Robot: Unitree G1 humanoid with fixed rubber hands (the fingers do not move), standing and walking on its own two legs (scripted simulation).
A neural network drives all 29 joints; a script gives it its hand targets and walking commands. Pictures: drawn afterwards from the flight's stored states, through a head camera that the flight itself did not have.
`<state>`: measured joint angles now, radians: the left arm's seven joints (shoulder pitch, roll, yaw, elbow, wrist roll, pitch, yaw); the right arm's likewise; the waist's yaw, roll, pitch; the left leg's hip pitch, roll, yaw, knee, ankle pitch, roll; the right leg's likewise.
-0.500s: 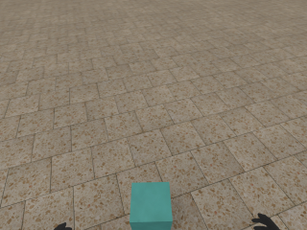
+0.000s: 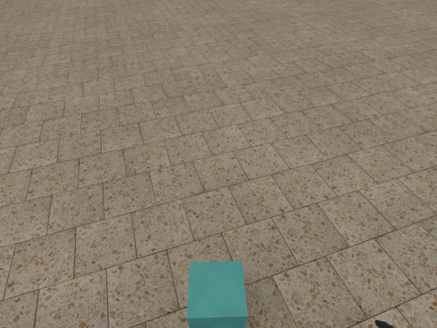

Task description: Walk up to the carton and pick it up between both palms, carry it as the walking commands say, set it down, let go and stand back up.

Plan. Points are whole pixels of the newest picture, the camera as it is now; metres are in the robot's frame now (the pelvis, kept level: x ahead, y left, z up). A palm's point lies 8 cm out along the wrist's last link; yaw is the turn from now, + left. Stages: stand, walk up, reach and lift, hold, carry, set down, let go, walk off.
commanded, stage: stand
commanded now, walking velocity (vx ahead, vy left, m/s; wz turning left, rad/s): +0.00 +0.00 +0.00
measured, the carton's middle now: (217, 299) +0.42 +0.03 -0.65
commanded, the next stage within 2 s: none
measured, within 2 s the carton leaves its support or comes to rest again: neither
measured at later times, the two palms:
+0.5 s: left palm out of the picture +0.07 +0.31 -0.10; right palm out of the picture +0.08 -0.31 -0.10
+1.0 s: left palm out of the picture +0.07 +0.31 -0.10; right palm out of the picture +0.08 -0.31 -0.10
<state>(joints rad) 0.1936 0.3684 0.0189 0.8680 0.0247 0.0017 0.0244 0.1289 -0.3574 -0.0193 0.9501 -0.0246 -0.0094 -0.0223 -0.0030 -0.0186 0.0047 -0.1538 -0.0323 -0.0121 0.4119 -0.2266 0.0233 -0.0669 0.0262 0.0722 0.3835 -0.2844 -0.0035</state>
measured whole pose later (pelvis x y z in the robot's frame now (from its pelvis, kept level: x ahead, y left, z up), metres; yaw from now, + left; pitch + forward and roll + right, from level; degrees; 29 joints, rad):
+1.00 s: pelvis -0.02 +0.00 +0.00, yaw +1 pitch -2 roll +0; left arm 0.15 0.39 0.00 1.01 0.02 -0.01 0.01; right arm 0.10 -0.39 0.00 1.06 -0.01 -0.02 -0.01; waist 0.00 -0.01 0.03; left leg -0.14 -0.03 -0.02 0.34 -0.17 0.03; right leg -0.05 0.02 0.06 0.32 -0.23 0.00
